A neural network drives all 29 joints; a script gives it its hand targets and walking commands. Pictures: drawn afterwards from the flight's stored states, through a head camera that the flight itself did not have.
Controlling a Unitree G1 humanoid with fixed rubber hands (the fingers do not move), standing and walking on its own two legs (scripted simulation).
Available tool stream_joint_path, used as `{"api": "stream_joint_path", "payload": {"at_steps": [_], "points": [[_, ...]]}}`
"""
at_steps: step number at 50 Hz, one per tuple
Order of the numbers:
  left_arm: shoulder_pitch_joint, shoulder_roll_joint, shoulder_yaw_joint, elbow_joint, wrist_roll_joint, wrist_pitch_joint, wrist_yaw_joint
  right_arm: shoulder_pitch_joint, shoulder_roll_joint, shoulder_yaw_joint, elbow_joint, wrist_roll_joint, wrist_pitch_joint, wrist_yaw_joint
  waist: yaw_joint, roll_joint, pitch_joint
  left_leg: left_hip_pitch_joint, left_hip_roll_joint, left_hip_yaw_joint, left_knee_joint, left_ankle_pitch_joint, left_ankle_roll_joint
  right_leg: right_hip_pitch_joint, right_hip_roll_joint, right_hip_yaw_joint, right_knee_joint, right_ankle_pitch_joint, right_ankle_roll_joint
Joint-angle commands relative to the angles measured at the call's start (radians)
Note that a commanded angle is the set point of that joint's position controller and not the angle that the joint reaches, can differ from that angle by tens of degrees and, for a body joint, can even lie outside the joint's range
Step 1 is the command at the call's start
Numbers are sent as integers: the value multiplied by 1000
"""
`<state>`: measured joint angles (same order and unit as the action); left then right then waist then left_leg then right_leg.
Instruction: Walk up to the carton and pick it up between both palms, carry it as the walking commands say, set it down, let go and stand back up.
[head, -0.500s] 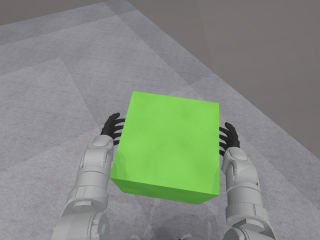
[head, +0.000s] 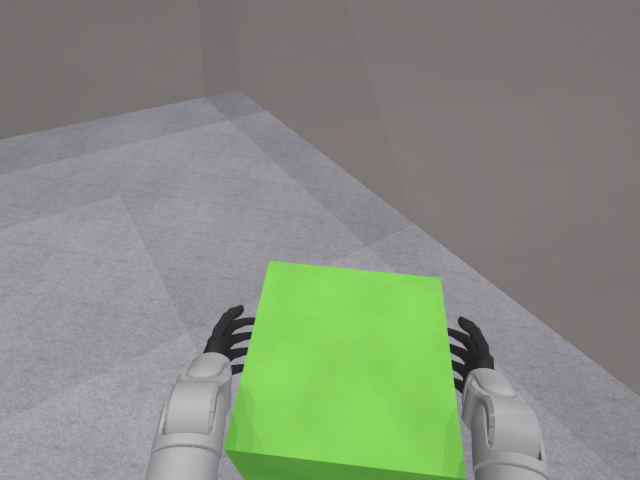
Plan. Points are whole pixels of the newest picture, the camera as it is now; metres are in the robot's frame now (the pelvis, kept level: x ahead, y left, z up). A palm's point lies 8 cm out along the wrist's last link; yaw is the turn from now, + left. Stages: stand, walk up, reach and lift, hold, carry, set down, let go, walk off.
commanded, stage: reach and lift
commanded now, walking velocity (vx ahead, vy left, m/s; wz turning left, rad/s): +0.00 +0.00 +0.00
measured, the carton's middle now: (343, 383) +0.27 -0.03 -0.04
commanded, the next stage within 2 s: hold in 1.36 s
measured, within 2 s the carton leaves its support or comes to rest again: neither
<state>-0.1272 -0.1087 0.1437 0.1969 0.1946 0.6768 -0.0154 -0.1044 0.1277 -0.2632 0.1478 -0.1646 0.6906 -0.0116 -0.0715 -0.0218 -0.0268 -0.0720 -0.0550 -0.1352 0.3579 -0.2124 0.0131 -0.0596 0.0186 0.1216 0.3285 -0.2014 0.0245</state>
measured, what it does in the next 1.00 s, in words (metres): stands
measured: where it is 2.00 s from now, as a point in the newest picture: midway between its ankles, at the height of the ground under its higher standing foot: outside the picture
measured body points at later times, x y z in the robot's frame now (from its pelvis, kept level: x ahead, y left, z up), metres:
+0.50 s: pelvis -0.03 -0.01 +0.00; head -0.06 -0.02 +0.45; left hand +0.27 +0.15 +0.03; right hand +0.27 -0.18 +0.03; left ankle -0.01 +0.11 -0.75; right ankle -0.01 -0.14 -0.75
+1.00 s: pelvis -0.01 -0.02 +0.00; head -0.06 -0.02 +0.45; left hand +0.26 +0.15 +0.03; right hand +0.27 -0.18 +0.03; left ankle -0.01 +0.11 -0.75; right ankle -0.01 -0.14 -0.75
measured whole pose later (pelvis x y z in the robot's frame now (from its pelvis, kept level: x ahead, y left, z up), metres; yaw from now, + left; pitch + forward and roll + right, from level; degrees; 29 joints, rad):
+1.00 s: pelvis -0.01 -0.02 +0.00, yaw -1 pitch -6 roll +0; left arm -0.13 -0.13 0.22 0.12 0.23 0.75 -0.04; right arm -0.16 0.13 -0.22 0.17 -0.21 0.73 0.00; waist 0.02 0.00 -0.01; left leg -0.04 -0.03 -0.13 0.34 -0.20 -0.01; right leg -0.05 0.04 0.12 0.35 -0.20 0.00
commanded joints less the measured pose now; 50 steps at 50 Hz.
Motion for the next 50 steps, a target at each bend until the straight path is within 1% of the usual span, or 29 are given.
{"api": "stream_joint_path", "payload": {"at_steps": [1, 2, 3, 5, 7, 8, 9, 15, 16, 17, 20, 22, 23, 28, 29, 31, 32, 34, 36, 37, 38, 42, 43, 44, 45, 46, 47, 49, 50], "points": [[-568, -882, -629, -149, -237, -9, -203, -587, 806, 717, -147, 233, 8, 257, 18, 55, -214, 132, -31, 16, -42, 390, -51, 57, 94, -65, -21, 291, 12], [-540, -874, -593, -147, -199, 3, -194, -583, 803, 675, -117, 216, 22, 262, 45, 86, -154, 125, -27, 3, -57, 338, -42, 4, 88, -68, -23, 228, 5], [-583, -885, -619, -170, -210, 5, -199, -565, 812, 658, -122, 193, 17, 260, 21, 48, -192, 123, -27, 2, -46, 337, -39, 16, 89, -64, -24, 238, 1], [-620, -868, -614, -193, -217, 1, -188, -594, 805, 683, -111, 225, 18, 270, 40, 97, -183, 110, -20, 9, -50, 275, -44, -13, 87, -58, -12, 186, -7], [-621, -877, -561, -104, -184, 23, -183, -600, 782, 631, -48, 168, 38, 267, 34, 39, -120, 95, -19, 11, -60, 174, -36, -44, 85, -66, -24, 102, -13], [-596, -845, -505, -66, -169, 30, -187, -660, 758, 642, -82, 177, 39, 269, 68, 50, -87, 45, -30, 30, -76, 105, -32, -18, 85, -74, -16, 75, -11], [-610, -854, -501, -48, -166, 27, -190, -683, 762, 642, -63, 171, 35, 272, 52, 17, -91, 31, -31, 38, -86, 67, -33, -9, 82, -76, -26, 62, -7], [-696, -876, -506, -88, -206, 19, -204, -662, 839, 622, 39, 153, 42, 282, 61, -31, -162, 77, -11, 45, -68, 106, -27, -22, 79, -77, -6, 63, -7], [-741, -894, -543, -120, -214, 9, -212, -716, 881, 661, -14, 182, 17, 282, 70, 2, -227, 66, -25, 58, -47, 135, -31, 0, 79, -69, 4, 103, -3], [-759, -871, -524, -100, -211, 4, -213, -768, 894, 678, -5, 195, 17, 285, 80, -36, -205, 65, -22, 58, -52, 110, -25, -30, 76, -67, 3, 83, 3], [-768, -896, -591, -133, -241, 2, -230, -683, 912, 685, 6, 176, 11, 268, 40, -17, -271, 96, -29, 62, -44, 182, -34, 7, 79, -65, 15, 167, -2], [-803, -852, -561, -161, -234, 3, -234, -710, 918, 651, 36, 177, 15, 264, 70, -1, -282, 86, -28, 61, -39, 202, -30, 4, 77, -59, 8, 168, 6], [-786, -844, -536, -100, -203, 11, -231, -705, 924, 637, 60, 167, 14, 270, 69, 18, -242, 47, -30, 69, -48, 96, -30, 16, 68, -58, 4, 96, 2], [-672, -826, -475, 13, -174, 27, -252, -728, 870, 636, 43, 162, 22, 258, 90, -2, -169, 16, -33, 84, -59, 56, -25, 28, 64, -58, -27, 66, 12], [-802, -871, -553, -131, -228, 5, -252, -754, 933, 675, 3, 199, 9, 257, 76, 36, -243, 53, -34, 75, -45, 69, -28, 23, 68, -55, -10, 66, 2], [-751, -854, -545, -120, -206, 9, -251, -735, 925, 682, 5, 210, 10, 268, 102, 49, -268, 64, -46, 91, -43, 159, -34, 33, 64, -53, -10, 168, 10], [-734, -861, -521, -68, -209, 14, -261, -752, 918, 669, 8, 199, 15, 261, 104, -3, -236, 61, -39, 86, -43, 147, -26, 13, 69, -56, -21, 128, 16], [-703, -822, -465, -39, -184, 23, -253, -709, 946, 640, 72, 176, 31, 251, 112, -2, -168, 23, -39, 92, -44, 95, -17, 6, 54, -44, -30, 94, 19], [-714, -819, -514, -122, -204, 13, -259, -649, 948, 651, 75, 170, 28, 256, 97, -29, -221, 52, -48, 92, -49, 185, -25, 38, 56, -46, -25, 241, 28], [-713, -820, -520, -120, -207, 20, -257, -633, 960, 648, 86, 182, 28, 258, 102, 18, -225, 53, -51, 98, -49, 174, -26, 52, 50, -38, -28, 238, 24], [-699, -825, -536, -146, -219, 13, -262, -630, 935, 662, 34, 176, 21, 252, 84, -3, -280, 66, -47, 85, -44, 222, -28, 79, 56, -32, -16, 298, 22], [-632, -821, -519, -128, -219, 28, -264, -620, 942, 672, -7, 187, 20, 238, 111, -1, -268, 35, -56, 93, -52, 232, -26, 108, 54, -24, -19, 349, 23], [-631, -832, -537, -159, -223, 31, -260, -569, 937, 680, -1, 188, 23, 240, 77, 28, -249, 44, -60, 89, -55, 238, -31, 112, 54, -24, -23, 374, 17], [-593, -813, -547, -190, -231, 25, -257, -596, 915, 725, -78, 216, 15, 235, 83, 14, -247, 44, -61, 81, -60, 265, -34, 129, 48, -20, -10, 449, 22], [-645, -818, -544, -226, -240, 17, -257, -608, 946, 719, -71, 213, 13, 239, 107, 7, -286, 47, -55, 77, -48, 273, -28, 120, 55, -18, -5, 405, 21], [-591, -818, -548, -189, -228, 22, -255, -589, 928, 703, -53, 197, 18, 236, 89, -31, -288, 76, -53, 74, -52, 269, -28, 120, 54, -19, -15, 403, 23], [-633, -812, -544, -219, -226, 23, -253, -579, 931, 678, -37, 190, 16, 243, 90, 19, -271, 70, -58, 84, -55, 232, -30, 84, 62, -31, -20, 321, 21], [-575, -826, -581, -216, -232, 31, -246, -513, 903, 685, -29, 185, 20, 239, 63, 45, -228, 73, -62, 73, -70, 309, -41, 91, 66, -32, -29, 392, 9], [-562, -825, -549, -201, -217, 36, -239, -527, 921, 686, -33, 186, 23, 242, 91, 36, -242, 77, -58, 74, -66, 282, -35, 75, 69, -37, -28, 343, 17]]}}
